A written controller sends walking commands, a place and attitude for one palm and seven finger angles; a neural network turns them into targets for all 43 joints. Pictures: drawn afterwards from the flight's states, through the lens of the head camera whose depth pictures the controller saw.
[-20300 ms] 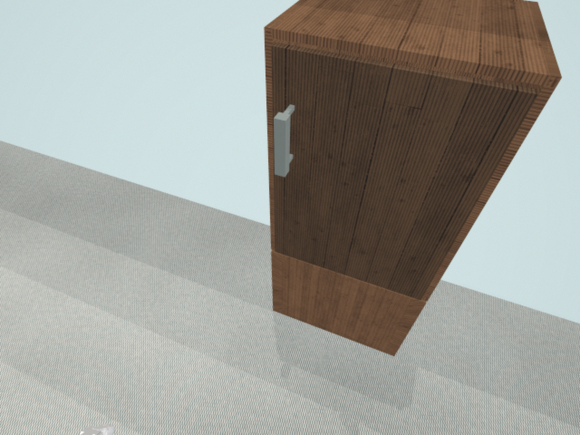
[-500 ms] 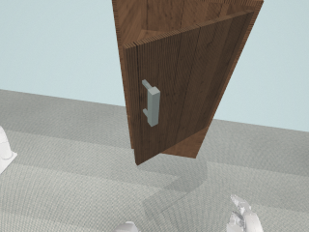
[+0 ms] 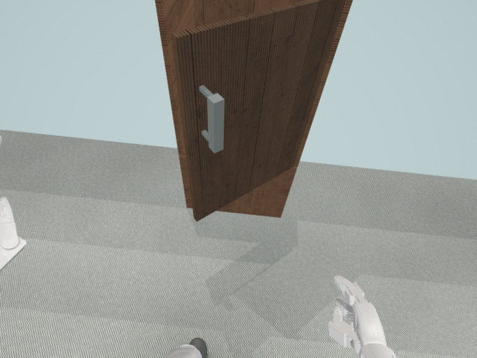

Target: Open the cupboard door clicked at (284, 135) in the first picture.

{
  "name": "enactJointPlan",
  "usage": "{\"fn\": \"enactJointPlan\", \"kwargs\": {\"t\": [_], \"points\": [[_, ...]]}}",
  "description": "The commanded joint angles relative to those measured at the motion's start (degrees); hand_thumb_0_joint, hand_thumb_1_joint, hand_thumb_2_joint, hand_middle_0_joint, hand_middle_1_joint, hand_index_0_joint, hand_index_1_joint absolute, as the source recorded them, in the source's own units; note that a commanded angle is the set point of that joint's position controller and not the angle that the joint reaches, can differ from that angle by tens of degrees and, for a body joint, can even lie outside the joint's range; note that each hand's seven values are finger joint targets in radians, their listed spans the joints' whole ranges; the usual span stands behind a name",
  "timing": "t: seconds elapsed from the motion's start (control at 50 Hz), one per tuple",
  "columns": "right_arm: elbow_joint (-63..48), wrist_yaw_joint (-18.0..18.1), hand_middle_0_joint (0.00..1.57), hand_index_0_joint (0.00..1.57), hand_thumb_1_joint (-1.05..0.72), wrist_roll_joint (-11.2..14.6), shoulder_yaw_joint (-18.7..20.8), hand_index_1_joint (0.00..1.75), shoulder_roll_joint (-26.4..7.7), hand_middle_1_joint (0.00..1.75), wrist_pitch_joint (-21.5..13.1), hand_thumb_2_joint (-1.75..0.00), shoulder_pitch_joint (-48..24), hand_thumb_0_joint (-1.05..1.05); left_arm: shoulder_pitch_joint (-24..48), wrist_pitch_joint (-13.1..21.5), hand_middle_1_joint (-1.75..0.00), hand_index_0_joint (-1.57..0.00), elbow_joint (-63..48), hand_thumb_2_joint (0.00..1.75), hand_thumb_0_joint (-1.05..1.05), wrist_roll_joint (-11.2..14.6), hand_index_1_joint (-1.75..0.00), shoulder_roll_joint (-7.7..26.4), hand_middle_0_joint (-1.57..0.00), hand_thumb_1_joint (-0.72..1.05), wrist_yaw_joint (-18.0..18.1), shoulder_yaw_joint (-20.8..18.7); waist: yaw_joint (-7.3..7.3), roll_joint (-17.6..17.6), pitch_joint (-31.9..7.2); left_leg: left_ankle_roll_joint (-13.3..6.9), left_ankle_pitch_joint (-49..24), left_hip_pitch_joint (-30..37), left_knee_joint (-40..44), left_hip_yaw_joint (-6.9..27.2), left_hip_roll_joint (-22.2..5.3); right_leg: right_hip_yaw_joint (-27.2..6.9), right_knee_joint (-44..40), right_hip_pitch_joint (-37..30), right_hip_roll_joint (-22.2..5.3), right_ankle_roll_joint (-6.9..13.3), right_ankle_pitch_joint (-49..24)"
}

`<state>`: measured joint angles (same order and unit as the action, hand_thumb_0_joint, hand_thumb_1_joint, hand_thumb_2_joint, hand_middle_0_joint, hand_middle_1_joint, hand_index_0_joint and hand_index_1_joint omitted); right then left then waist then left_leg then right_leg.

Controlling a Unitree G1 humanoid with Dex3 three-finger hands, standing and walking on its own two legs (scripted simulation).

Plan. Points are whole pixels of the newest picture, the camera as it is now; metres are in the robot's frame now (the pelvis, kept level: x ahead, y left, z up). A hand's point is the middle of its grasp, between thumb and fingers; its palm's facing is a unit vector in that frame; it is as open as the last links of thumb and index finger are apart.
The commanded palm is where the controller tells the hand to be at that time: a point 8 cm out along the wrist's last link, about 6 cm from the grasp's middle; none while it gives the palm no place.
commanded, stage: stop stepping back and stand still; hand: left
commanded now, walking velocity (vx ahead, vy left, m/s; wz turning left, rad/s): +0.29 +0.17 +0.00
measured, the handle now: (210, 119) +0.55 +0.10 +0.07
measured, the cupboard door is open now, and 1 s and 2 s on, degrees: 41 41 41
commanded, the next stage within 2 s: let the arm hang, fingers relaxed in 0.80 s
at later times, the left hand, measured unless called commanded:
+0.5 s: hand out of the picture +0.15 +0.27 +0.17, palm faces +0.39 -0.77 -0.50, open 7.4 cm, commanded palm +0.10 +0.31 +0.19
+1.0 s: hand (26, 331) +0.14 +0.29 +0.04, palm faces +0.22 -0.85 -0.48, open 7.4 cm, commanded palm none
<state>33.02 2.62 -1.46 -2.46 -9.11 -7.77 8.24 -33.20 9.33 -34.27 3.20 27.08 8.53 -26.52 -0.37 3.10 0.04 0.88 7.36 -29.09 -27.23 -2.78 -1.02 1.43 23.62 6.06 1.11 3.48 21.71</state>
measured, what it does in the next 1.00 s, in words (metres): steps on the spot: left foot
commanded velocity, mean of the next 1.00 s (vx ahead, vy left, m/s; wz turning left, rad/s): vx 0.04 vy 0.02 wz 0.00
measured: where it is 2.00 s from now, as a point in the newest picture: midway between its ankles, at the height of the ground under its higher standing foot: outside the picture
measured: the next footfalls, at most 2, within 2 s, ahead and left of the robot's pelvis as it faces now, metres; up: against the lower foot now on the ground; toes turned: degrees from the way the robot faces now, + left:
left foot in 0.20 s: +0.04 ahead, +0.12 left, +0.00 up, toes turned +3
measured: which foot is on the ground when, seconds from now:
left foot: up 0.00-0.18, down 0.20-1.00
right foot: down 0.00-1.00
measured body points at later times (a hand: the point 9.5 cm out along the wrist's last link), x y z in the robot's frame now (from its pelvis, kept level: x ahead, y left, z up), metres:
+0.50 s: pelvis -0.04 +0.01 +0.00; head -0.05 +0.01 +0.45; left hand +0.12 +0.31 +0.20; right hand +0.10 -0.23 -0.08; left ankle +0.00 +0.11 -0.73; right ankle -0.10 -0.09 -0.73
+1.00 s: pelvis -0.07 +0.02 +0.00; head -0.07 +0.01 +0.45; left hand +0.13 +0.34 +0.07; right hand +0.11 -0.23 -0.10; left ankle +0.00 +0.11 -0.73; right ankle -0.10 -0.09 -0.73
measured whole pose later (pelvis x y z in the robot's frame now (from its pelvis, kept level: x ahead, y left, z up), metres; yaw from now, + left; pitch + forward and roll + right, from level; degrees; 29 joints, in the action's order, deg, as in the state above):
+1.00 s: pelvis -0.07 +0.02 +0.00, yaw +1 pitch +1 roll -1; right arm 45.7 0.4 -0.5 0.0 -16.5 -6.1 7.8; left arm -18.6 4.7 5.0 -1.4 21.7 2.1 -11.5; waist -1.0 -3.7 -1.7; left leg -2.8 9.1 -21.9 -30.0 -2.0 0.6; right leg 3.4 29.4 11.5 0.3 0.3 18.9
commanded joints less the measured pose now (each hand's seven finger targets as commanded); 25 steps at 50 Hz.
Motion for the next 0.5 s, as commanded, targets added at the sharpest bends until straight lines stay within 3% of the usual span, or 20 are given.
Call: {"fn": "enactJointPlan", "kwargs": {"t": [0.0,0.02,0.04,0.08,0.14,0.2,0.22,0.24,0.26,0.28,0.3,0.34,0.38,0.4,0.44,0.46,0.48], "points": [[-4.56,0.77,0.20,0.20,-0.90,1.52,4.20,0.30,-8.73,0.30,-1.50,-0.90,0.95,0.00,1.68,4.40,-0.30,-0.20,-5.66,0.90,0.00,1.10,-0.30,8.79,-0.20,0.90,1.17,-6.70,1.36,9.00,-6.53,0.77,10.45,-0.97,-27.75,4.51,0.87,-13.90,-6.74,3.30,-17.39,5.71,-28.19],[-4.75,1.07,0.20,0.20,-0.90,1.97,4.02,0.30,-8.82,0.30,-1.48,-0.90,0.40,0.00,2.47,3.99,-0.30,-0.20,-3.45,0.90,0.00,0.50,-0.30,8.72,-0.20,0.90,1.24,-6.79,1.55,8.72,-5.12,0.38,9.76,-2.58,-25.54,3.37,-0.50,-11.02,-3.70,1.04,-16.52,4.10,-38.02],[-4.56,1.52,0.20,0.20,-0.90,1.85,3.74,0.30,-8.80,0.30,-1.37,-0.90,-0.78,0.00,3.45,3.85,-0.30,-0.20,-1.47,0.90,0.00,-0.15,-0.30,8.36,-0.20,0.90,1.28,-6.34,1.40,6.15,-3.32,-0.19,9.52,-0.76,-21.27,1.86,-0.76,-9.59,-2.44,1.81,-16.07,3.42,-41.66],[-4.26,2.13,0.20,0.20,-0.90,1.64,3.57,0.30,-9.20,0.30,-1.56,-0.90,-2.52,0.00,7.09,4.10,-0.30,-0.20,0.44,0.90,0.00,-0.87,-0.30,7.63,-0.20,0.90,1.19,-4.51,0.87,0.80,-1.08,-1.57,8.95,4.83,-13.08,-0.70,-0.18,-8.97,-1.76,4.34,-15.99,2.73,-38.50],[-3.54,2.49,0.20,0.20,-0.90,1.36,4.04,0.30,-9.86,0.30,-2.33,-0.90,-0.39,0.00,8.87,4.72,-0.30,-0.20,0.76,0.90,0.00,-1.34,-0.30,7.06,-0.20,0.90,1.37,-3.00,1.10,1.62,-2.28,-3.33,4.46,13.76,-1.23,-1.90,1.02,-8.05,0.92,4.73,-13.18,-0.25,-31.91],[-5.09,2.56,0.20,0.20,-0.90,2.02,5.14,0.30,-11.51,0.30,-2.62,-0.90,0.31,0.00,5.85,5.78,-0.30,-0.20,-2.49,0.90,0.00,-1.08,-0.30,8.11,-0.20,0.90,1.48,-4.35,0.68,-3.25,-6.47,-6.02,-13.87,21.73,-0.12,3.61,-3.78,-4.58,8.31,5.45,-6.40,-5.11,-34.18],[-5.09,2.44,0.20,0.20,-0.90,1.48,4.64,0.30,-10.92,0.30,-2.40,-0.90,0.55,0.00,4.32,6.08,-0.30,-0.20,-4.17,0.90,0.00,-1.54,-0.30,9.66,-0.20,0.90,1.69,-5.99,1.12,-7.32,-7.90,-6.65,-22.45,23.45,-2.17,4.55,-4.08,-3.33,10.51,6.72,-4.90,-4.77,-36.78],[-5.18,2.14,0.20,0.20,-0.90,1.35,4.29,0.30,-10.58,0.30,-2.21,-0.90,1.02,0.00,3.00,6.45,-0.30,-0.20,-5.78,0.90,0.00,-1.41,-0.30,9.33,-0.20,0.90,1.49,-6.00,1.07,-10.24,-9.28,-6.88,-27.12,23.36,-1.38,7.11,-5.20,-0.94,13.17,6.76,-3.63,-4.55,-29.59],[-4.96,1.74,0.20,0.20,-0.90,1.28,4.29,0.30,-10.22,0.30,-2.42,-0.90,-0.12,0.00,1.64,6.47,-0.30,-0.20,-5.21,0.90,0.00,-1.18,-0.30,8.59,-0.20,0.90,1.06,-5.61,0.58,-12.09,-7.83,-6.87,-16.88,18.24,4.46,10.86,-8.20,0.68,12.95,6.61,-1.84,-4.71,-5.98],[-5.42,1.68,0.20,0.20,-0.90,1.27,4.99,0.30,-11.04,0.30,-2.95,-0.90,-0.25,0.00,2.40,6.71,-0.30,-0.20,-7.21,0.90,0.00,-1.15,-0.30,9.47,-0.20,0.90,1.09,-6.36,-0.05,-13.50,-4.56,-7.65,-8.86,15.03,6.61,12.96,-9.65,0.32,11.35,6.65,-1.16,-4.17,1.15],[-5.25,1.73,0.20,0.20,-0.90,1.14,4.72,0.30,-10.83,0.30,-3.39,-0.90,-0.02,0.00,2.26,6.94,-0.30,-0.20,-7.71,0.90,0.00,-1.42,-0.30,9.10,-0.20,0.90,1.33,-6.73,0.20,-13.00,-2.71,-7.75,-5.51,12.36,6.87,12.71,-9.96,0.66,8.28,5.49,-1.29,-3.84,0.54],[-5.13,1.84,0.20,0.20,-0.90,1.17,4.47,0.30,-10.76,0.30,-3.59,-0.90,0.00,0.00,0.69,7.02,-0.30,-0.20,-4.72,0.90,0.00,-1.28,-0.30,8.66,-0.20,0.90,1.41,-7.39,0.61,-9.83,-1.92,-5.00,-1.93,9.94,3.96,8.12,-6.45,-1.75,1.03,3.41,-2.60,-2.79,-8.34],[-4.91,1.37,0.20,0.20,-0.90,1.38,5.00,0.30,-10.04,0.30,-2.95,-0.90,1.06,0.00,-0.88,7.29,-0.30,-0.20,-2.51,0.90,0.00,-0.58,-0.30,8.15,-0.20,0.90,1.14,-7.50,1.39,-0.84,-5.22,-2.14,-1.22,12.58,-4.77,3.80,-2.02,-10.57,-3.79,4.17,-8.75,0.07,-16.66],[-4.53,1.26,0.20,0.20,-0.90,1.59,4.88,0.30,-9.43,0.30,-2.64,-0.90,1.04,0.00,-0.86,7.06,-0.30,-0.20,-0.78,0.90,0.00,-0.32,-0.30,7.57,-0.20,0.90,1.02,-6.88,1.66,2.32,-4.45,-1.53,2.34,12.66,-7.63,2.51,-0.66,-13.79,-5.86,6.22,-11.40,1.27,-18.42],[-4.22,1.41,0.20,0.20,-0.90,1.58,4.59,0.30,-9.09,0.30,-2.37,-0.90,1.21,0.00,1.03,6.66,-0.30,-0.20,0.74,0.90,0.00,-0.45,-0.30,6.56,-0.20,0.90,0.91,-5.58,1.74,1.65,-2.31,-1.32,6.02,12.88,-7.24,2.28,-0.27,-13.45,-6.75,8.19,-12.59,1.82,-18.64],[-4.11,1.60,0.20,0.20,-0.90,1.54,4.44,0.30,-9.08,0.30,-2.39,-0.90,0.97,0.00,2.20,6.43,-0.30,-0.20,1.46,0.90,0.00,-0.59,-0.30,6.26,-0.20,0.90,0.81,-4.92,1.76,1.51,-1.67,-1.50,4.69,14.62,-4.69,2.50,-0.44,-11.70,-6.43,9.21,-11.09,0.77,-16.70],[-4.16,1.98,0.20,0.20,-0.90,1.46,4.56,0.30,-9.56,0.30,-2.60,-0.90,0.15,0.00,4.26,6.16,-0.30,-0.20,1.18,0.90,0.00,-0.74,-0.30,5.33,-0.20,0.90,0.61,-3.48,1.72,-1.01,-1.26,-1.72,2.12,17.46,-2.12,3.09,-0.89,-10.10,-5.93,10.79,-9.16,-0.27,-14.67]]}}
